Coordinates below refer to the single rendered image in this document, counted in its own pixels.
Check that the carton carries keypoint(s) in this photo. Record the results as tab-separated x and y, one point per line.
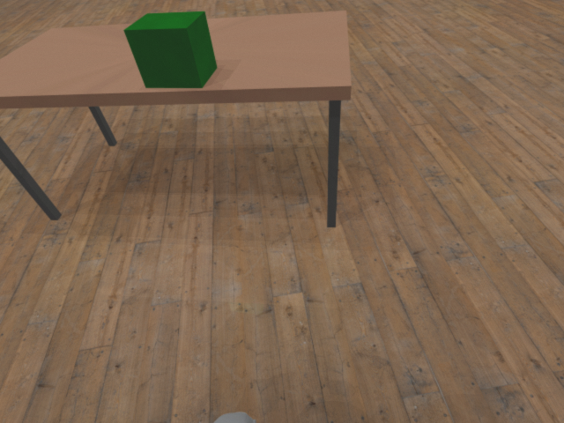
172	50

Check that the table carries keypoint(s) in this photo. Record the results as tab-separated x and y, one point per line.
270	58

